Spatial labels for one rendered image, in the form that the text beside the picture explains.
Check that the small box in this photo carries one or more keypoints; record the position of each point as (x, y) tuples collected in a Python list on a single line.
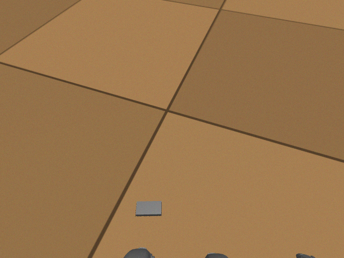
[(149, 208)]

